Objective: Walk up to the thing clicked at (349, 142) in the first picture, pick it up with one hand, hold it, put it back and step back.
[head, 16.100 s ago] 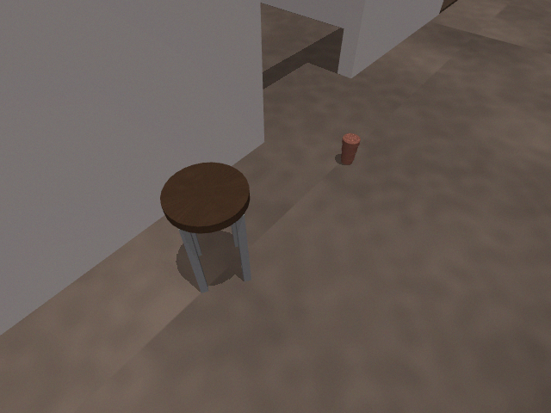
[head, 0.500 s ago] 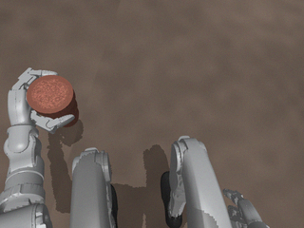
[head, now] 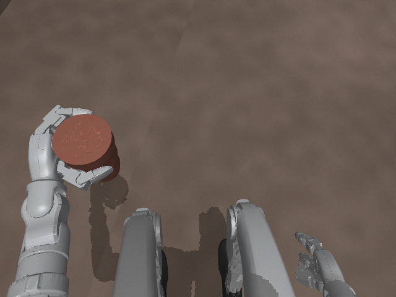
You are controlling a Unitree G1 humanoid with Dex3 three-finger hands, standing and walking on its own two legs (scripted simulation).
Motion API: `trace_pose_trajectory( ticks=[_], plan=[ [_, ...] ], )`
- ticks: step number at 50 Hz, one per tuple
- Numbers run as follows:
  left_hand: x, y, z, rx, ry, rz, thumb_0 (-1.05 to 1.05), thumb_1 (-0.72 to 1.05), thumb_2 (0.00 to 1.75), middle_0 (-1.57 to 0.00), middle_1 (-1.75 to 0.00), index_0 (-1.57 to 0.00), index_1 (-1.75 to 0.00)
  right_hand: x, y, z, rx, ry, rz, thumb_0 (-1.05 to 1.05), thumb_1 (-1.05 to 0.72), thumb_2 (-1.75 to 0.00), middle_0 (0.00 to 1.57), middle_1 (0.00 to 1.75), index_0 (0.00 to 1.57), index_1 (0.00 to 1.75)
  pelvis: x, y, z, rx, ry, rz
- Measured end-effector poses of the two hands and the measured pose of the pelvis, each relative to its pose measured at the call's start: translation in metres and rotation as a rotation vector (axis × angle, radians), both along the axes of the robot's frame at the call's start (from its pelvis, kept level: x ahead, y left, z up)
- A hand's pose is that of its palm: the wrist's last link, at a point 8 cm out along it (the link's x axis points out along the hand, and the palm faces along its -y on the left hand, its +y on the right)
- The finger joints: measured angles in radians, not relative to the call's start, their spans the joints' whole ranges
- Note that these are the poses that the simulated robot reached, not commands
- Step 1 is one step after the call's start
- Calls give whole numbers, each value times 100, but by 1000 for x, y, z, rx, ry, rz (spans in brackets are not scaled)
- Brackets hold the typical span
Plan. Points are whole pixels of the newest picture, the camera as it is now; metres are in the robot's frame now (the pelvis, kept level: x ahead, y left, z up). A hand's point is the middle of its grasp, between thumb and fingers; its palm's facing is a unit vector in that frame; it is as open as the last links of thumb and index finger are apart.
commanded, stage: lift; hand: left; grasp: from the side
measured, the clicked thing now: (95, 155) +0.40 +0.19 -0.04
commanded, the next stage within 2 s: hold in 1.48 s
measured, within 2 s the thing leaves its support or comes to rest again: neither
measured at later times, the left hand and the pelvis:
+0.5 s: hand (28, 112) +0.38 +0.20 +0.16, palm faces +0.09 -0.99 -0.05, open 11.7 cm; pelvis +0.03 +0.01 +0.15, yaw +1 degrees
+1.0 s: hand out of the picture +0.38 +0.19 +0.23, palm faces +0.09 -1.00 -0.05, open 11.7 cm; pelvis +0.05 +0.00 +0.21, yaw +1 degrees
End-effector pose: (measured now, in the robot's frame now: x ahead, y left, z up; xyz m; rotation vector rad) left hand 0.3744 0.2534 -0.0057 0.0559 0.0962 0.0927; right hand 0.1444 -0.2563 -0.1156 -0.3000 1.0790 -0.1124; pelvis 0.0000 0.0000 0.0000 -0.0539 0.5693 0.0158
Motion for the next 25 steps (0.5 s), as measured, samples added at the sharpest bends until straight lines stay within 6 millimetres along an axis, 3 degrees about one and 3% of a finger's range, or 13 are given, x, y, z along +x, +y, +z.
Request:
trace_pose_trajectory(
  ticks=[13,19,25],
  plan=[
    [-23,-8,96,-12,34,15,-3,-61,105,-67,-100,-65,-100,23,11,98,7,-104,-25,1,-92,-91,20,30,20,30,18,2,86,1,-100,6],
    [-22,-3,137,-20,15,26,-3,-61,105,-67,-100,-65,-100,28,15,141,-3,-140,-12,1,-91,-90,20,30,20,30,26,3,121,-1,-158,13],
    [-19,-2,169,-16,8,1,-2,-61,104,-67,-100,-65,-100,28,16,171,-6,-152,-9,0,-91,-90,20,30,20,30,31,6,148,1,-209,16]
  ],
)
